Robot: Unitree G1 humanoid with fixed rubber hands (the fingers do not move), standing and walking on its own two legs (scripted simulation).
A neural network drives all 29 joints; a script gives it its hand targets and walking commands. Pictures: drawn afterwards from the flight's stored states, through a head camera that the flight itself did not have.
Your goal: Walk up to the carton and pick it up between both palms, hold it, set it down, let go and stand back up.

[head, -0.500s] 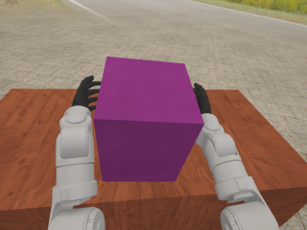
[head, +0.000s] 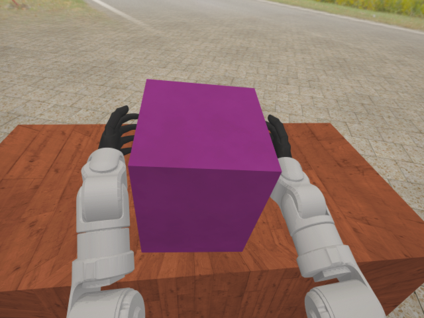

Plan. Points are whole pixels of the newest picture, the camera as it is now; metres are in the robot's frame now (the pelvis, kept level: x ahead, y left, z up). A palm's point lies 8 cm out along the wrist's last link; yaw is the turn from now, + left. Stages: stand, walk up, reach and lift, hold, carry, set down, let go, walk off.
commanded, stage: hold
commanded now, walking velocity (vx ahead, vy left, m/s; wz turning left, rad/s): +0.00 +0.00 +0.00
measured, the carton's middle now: (197, 171) +0.36 +0.01 +0.16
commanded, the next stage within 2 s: none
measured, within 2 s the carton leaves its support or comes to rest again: neither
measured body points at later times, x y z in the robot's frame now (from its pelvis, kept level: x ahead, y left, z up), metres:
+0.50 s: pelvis +0.00 +0.00 +0.00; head -0.06 +0.03 +0.45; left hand +0.36 +0.16 +0.21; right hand +0.37 -0.14 +0.20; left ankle +0.04 +0.15 -0.75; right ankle -0.01 -0.12 -0.75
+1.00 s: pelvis +0.00 +0.00 +0.00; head -0.06 +0.02 +0.45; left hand +0.37 +0.15 +0.22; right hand +0.37 -0.14 +0.20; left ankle +0.04 +0.15 -0.75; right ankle -0.01 -0.12 -0.75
